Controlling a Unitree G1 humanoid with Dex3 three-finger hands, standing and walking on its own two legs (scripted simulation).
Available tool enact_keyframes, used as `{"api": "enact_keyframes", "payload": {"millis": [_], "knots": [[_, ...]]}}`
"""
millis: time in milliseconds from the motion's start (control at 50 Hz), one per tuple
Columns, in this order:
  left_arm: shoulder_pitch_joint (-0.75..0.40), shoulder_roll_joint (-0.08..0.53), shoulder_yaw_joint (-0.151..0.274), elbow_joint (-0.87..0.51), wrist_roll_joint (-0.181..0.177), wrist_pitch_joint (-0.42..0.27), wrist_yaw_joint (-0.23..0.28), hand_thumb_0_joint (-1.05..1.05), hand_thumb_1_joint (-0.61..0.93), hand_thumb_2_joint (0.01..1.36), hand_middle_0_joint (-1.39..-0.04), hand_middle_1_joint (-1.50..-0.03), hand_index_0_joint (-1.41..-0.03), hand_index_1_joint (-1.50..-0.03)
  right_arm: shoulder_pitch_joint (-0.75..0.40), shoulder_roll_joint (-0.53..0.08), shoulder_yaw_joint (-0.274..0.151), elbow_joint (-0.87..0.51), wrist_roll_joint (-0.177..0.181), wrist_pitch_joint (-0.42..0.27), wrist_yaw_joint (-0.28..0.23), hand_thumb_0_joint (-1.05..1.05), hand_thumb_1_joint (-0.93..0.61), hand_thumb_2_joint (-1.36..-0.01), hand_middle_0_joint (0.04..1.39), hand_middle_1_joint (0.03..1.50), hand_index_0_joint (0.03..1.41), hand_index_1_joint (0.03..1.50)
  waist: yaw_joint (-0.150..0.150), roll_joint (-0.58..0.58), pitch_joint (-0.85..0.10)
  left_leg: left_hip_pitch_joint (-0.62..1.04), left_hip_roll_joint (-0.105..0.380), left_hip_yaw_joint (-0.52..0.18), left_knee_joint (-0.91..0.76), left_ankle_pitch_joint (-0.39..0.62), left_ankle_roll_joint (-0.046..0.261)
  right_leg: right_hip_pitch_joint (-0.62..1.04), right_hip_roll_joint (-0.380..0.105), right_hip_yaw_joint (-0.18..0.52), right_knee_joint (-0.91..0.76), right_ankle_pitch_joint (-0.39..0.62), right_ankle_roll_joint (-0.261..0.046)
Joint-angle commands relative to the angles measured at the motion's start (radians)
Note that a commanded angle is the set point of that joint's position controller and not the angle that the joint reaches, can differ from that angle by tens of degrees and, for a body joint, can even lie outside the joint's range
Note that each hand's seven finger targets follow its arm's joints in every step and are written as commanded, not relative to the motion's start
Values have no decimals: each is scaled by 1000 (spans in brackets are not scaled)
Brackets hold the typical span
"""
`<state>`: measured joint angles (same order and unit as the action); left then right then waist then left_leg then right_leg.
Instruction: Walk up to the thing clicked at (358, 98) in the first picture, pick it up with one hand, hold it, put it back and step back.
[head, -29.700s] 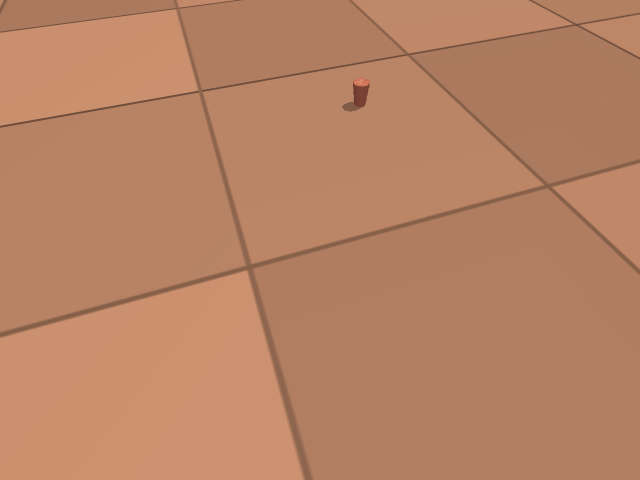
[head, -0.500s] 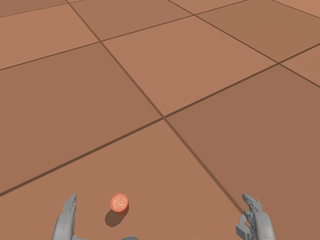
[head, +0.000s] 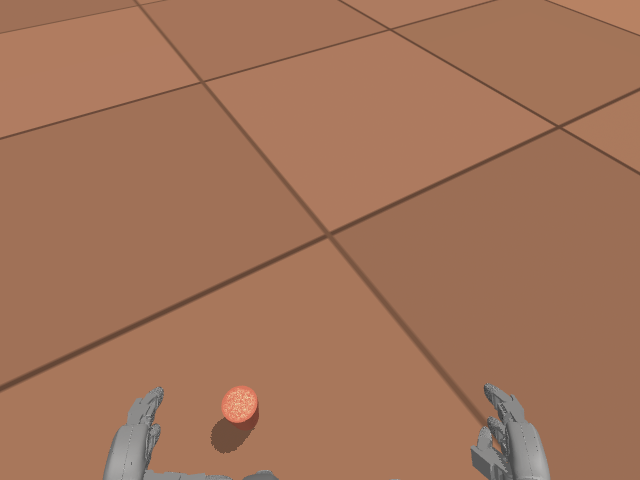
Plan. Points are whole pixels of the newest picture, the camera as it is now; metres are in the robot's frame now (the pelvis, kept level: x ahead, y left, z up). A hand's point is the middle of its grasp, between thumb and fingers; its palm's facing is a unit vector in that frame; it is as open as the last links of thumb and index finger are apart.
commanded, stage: stand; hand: left
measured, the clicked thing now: (243, 411) +0.40 +0.22 -0.65
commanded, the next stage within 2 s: none
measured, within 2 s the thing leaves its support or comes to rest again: neither
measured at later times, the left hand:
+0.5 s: hand out of the picture +0.08 +0.25 -0.11, palm faces -0.02 -0.94 -0.35, open 7.5 cm
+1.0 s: hand out of the picture +0.03 +0.26 -0.10, palm faces -0.02 -0.93 -0.36, open 7.4 cm
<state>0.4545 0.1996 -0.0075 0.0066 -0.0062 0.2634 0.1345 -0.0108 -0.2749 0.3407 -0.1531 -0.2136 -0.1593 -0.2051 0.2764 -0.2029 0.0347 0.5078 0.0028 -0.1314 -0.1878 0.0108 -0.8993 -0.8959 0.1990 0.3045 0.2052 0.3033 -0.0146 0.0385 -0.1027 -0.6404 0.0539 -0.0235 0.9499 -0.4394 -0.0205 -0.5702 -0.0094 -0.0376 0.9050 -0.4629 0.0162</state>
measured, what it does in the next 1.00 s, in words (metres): rises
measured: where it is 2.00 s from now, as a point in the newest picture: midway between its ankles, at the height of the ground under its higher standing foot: outside the picture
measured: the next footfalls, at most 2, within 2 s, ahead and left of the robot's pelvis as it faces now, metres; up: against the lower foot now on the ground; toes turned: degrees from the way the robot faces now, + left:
none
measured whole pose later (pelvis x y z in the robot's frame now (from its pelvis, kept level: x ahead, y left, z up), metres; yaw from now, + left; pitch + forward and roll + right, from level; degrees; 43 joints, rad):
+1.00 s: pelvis -0.02 +0.01 +0.06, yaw +0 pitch -4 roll +0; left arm 0.16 0.32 0.01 1.14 0.03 -0.01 0.01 0.00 0.90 0.90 -0.20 -0.30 -0.21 -0.30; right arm 0.14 -0.32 -0.02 1.12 -0.03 0.00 0.00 0.00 -0.90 -0.89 0.20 0.30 0.20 0.30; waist 0.01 0.02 0.06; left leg -0.17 0.01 0.02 0.38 -0.15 -0.01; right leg -0.13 -0.04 -0.02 0.39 -0.19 0.03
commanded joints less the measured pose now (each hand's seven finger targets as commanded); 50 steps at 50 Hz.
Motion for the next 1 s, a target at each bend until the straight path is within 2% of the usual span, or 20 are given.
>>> {"api": "enact_keyframes", "payload": {"millis": [0,40,60,80,100,120,140,200,220,240,300,340,460,580,640,720,860,900,940,980], "knots": [[-18,91,44,-177,4,-49,11,0,373,900,-200,-300,-200,-300,-68,-113,-53,-155,0,-52,-14,0,-900,-900,200,300,200,300,-3,-19,-104,120,-37,23,-144,187,22,22,33,-25,-146,192,-17],[-39,106,54,-192,5,-51,13,0,533,900,-200,-300,-200,-300,-67,-115,-52,-153,0,-51,-14,0,-900,-900,200,300,200,300,-6,-13,-112,128,-36,22,-145,187,22,25,32,-26,-147,190,-17],[-200,238,96,159,98,-166,-37,0,613,900,-200,-300,-200,-300,-124,-269,-99,69,-111,15,46,0,-900,-900,200,300,200,300,28,-69,62,170,11,-53,-208,293,64,101,-46,67,-168,222,-75],[-150,248,103,264,112,-212,-64,0,693,900,-200,-300,-200,-300,-111,-263,-110,112,-124,45,87,0,-900,-900,200,300,200,300,34,-113,1,190,4,-14,-178,269,83,143,-73,101,-196,241,-99],[-168,257,101,302,112,-239,-76,0,773,900,-200,-300,-200,-300,-118,-246,-108,120,-115,57,105,0,-900,-900,200,300,200,300,21,-135,-3,196,-5,-11,-179,249,90,147,-84,133,-209,250,-109],[-180,265,94,326,100,-257,-89,0,853,900,-200,-300,-200,-300,-122,-244,-108,126,-101,65,119,0,-900,-900,200,300,200,300,19,-112,20,203,-8,-22,-209,226,94,127,-79,134,-222,236,-108],[-189,264,89,371,85,-273,-97,0,899,900,-200,-300,-200,-300,-127,-233,-104,140,-82,68,136,0,-900,-900,200,300,200,300,20,-82,0,225,-12,-21,-223,223,91,167,-82,131,-225,235,-102],[-212,269,86,468,57,-289,-109,0,899,900,-200,-300,-200,-300,-117,-245,-114,180,-55,67,166,0,-900,-900,200,300,200,300,29,-51,-29,302,-6,-28,-260,231,85,178,-79,119,-239,260,-81],[-218,267,81,508,56,-293,-108,0,899,900,-200,-300,-200,-300,-131,-240,-116,198,-51,71,171,0,-900,-900,200,300,200,300,32,-52,-13,296,-8,-32,-278,227,83,188,-80,115,-261,248,-80],[-238,272,82,543,52,-294,-106,0,899,900,-200,-300,-200,-300,-127,-236,-117,216,-52,76,172,0,-900,-900,200,300,200,300,25,-54,-7,303,-6,-30,-294,201,82,192,-85,120,-274,221,-76],[-244,274,78,630,53,-302,-103,0,899,900,-200,-300,-200,-300,-152,-247,-119,259,-56,80,174,0,-900,-900,200,300,200,300,36,-20,-8,328,16,-59,-336,262,83,252,-78,94,-284,279,-63],[-258,283,77,679,49,-307,-101,0,899,900,-200,-300,-200,-300,-135,-249,-116,287,-53,85,173,0,-900,-900,200,300,200,300,27,-36,15,333,15,-53,-357,278,81,275,-86,102,-313,308,-62],[-257,292,67,819,38,-301,-96,0,899,900,-200,-300,-200,-300,-134,-278,-110,377,-44,93,169,0,-900,-900,200,300,200,300,31,-6,52,384,41,-77,-462,312,73,342,-89,92,-391,332,-50],[-283,301,56,926,32,-292,-100,0,899,900,-200,-300,-200,-300,-137,-299,-101,452,-36,100,167,0,-900,-900,200,300,200,300,25,-1,101,424,49,-84,-569,276,54,387,-92,94,-491,286,-40],[-285,309,53,971,33,-292,-101,0,899,900,-200,-300,-200,-300,-156,-297,-98,479,-33,103,167,0,-900,-900,200,300,200,300,29,-19,118,444,52,-85,-607,240,50,394,-95,89,-526,273,-34],[-304,319,51,1015,34,-291,-104,0,899,900,-200,-300,-200,-300,-155,-301,-94,512,-30,106,169,0,-900,-900,200,300,200,300,20,-26,144,450,49,-85,-650,178,41,393,-97,94,-564,241,-31],[-321,322,47,1065,33,-294,-108,0,899,900,-200,-300,-200,-300,-172,-303,-94,548,-29,110,172,0,-900,-900,200,300,200,300,23,-33,145,463,53,-81,-673,161,38,400,-106,102,-604,226,-27],[-322,323,47,1075,34,-294,-110,0,899,900,-200,-300,-200,-300,-177,-307,-94,555,-27,111,175,0,-900,-900,200,300,200,300,23,-34,153,462,51,-80,-677,133,33,389,-101,101,-614,187,-22],[-333,329,47,1077,32,-295,-111,0,899,900,-200,-300,-200,-300,-174,-303,-91,563,-25,112,176,0,-900,-900,200,300,200,300,20,-46,152,468,49,-75,-672,150,33,386,-107,110,-623,177,-24],[-336,328,47,1083,32,-297,-110,0,899,900,-200,-300,-200,-300,-184,-307,-93,566,-25,112,177,0,-900,-900,200,300,200,300,20,-50,125,492,54,-71,-659,190,37,394,-116,116,-630,212,-25]]}}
